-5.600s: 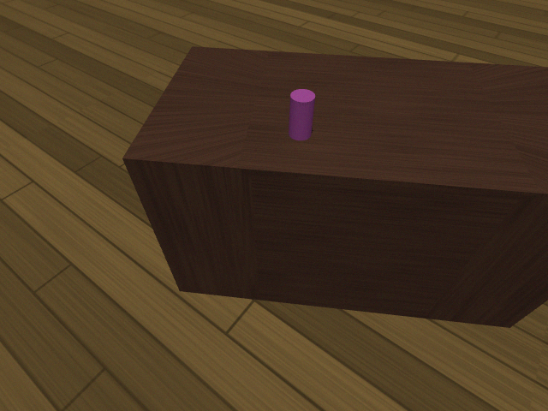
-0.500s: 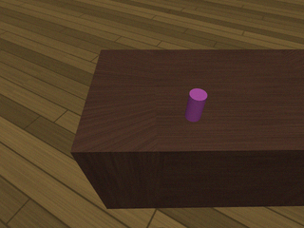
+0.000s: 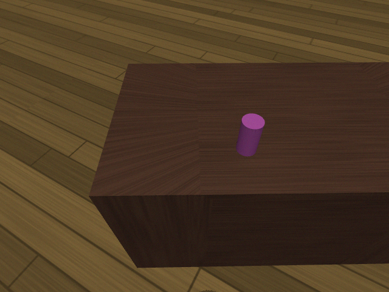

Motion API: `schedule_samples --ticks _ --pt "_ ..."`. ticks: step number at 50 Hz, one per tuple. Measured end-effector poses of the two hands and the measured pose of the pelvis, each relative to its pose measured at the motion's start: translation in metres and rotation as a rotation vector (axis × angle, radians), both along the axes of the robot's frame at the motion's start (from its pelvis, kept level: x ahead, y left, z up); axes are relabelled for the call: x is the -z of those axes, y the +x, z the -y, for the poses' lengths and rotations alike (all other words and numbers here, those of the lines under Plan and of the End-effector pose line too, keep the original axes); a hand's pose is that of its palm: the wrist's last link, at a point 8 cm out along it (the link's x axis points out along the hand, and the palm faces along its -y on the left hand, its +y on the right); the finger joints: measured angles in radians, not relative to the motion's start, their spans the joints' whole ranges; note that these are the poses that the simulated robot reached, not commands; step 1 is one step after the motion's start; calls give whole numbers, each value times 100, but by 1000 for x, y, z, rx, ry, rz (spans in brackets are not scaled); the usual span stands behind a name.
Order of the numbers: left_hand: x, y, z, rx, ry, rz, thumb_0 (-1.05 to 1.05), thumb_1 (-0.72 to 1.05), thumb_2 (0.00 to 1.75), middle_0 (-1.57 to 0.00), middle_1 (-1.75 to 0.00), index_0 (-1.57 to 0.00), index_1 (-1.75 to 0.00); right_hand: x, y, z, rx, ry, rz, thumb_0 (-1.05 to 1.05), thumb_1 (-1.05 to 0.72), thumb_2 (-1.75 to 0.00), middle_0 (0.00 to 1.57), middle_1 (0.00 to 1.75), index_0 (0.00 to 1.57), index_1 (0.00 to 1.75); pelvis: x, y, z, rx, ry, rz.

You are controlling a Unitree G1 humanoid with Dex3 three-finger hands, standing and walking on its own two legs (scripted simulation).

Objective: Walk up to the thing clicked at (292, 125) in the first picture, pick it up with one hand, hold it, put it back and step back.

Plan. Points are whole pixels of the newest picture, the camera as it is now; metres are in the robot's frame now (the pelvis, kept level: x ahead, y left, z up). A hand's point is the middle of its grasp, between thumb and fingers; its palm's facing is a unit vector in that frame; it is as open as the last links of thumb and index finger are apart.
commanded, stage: stand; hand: right
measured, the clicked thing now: (249, 135) +0.52 -0.15 -0.03
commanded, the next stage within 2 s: rise first in 0.46 s
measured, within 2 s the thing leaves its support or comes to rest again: neither
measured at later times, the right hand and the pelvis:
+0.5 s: hand out of the picture +0.07 -0.25 -0.16, palm faces -0.03 +0.94 -0.34, open 7.4 cm; pelvis +0.00 +0.00 +0.00, yaw +0 degrees
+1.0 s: hand (328, 283) +0.16 -0.26 -0.08, palm faces +0.28 +0.89 -0.35, open 15.2 cm; pelvis +0.00 +0.00 -0.01, yaw -2 degrees
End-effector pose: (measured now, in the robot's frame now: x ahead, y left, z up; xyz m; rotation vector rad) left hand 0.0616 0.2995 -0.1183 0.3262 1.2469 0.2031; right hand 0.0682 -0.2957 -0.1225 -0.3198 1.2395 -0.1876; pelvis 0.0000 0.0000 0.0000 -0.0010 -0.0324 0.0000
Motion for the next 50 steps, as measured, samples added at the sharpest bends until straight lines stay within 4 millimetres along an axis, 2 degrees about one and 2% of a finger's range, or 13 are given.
schedule_samples --ticks 29,31,37,40,43,50 --pt "0 1 -1 -1 -2 9 1 90 90 -20 -30 -20 -29 -2 -2 -1 0 -4 4 1 -90 -90 20 30 20 30 0 0 -1 -1 -1 4" --pt "0 10 2 -17 -10 73 1 88 88 -18 -28 -18 -27 -3 7 -4 23 2 64 1 -88 -88 19 28 18 28 2 -4 -1 5 0 -8" --pt "-12 63 15 -22 -23 308 1 67 66 -11 -16 -9 -17 -14 56 -13 91 10 314 1 -66 -65 12 16 11 16 7 -16 -2 21 1 -42" --pt "-16 83 19 -14 -26 362 1 53 52 -8 -12 -7 -12 -27 71 -9 109 -5 408 1 -49 -50 10 12 9 11 8 -15 -3 22 2 -64" --pt "-21 93 24 -12 -35 401 1 39 40 -6 -9 -6 -9 -43 73 -2 121 -34 472 1 -31 -38 8 9 8 9 7 -10 -4 29 5 -69" --pt "-25 97 39 10 -72 456 1 2 21 -5 -6 -5 -6 -72 64 5 120 -88 557 1 8 -19 6 6 6 6 6 3 -4 41 7 -52"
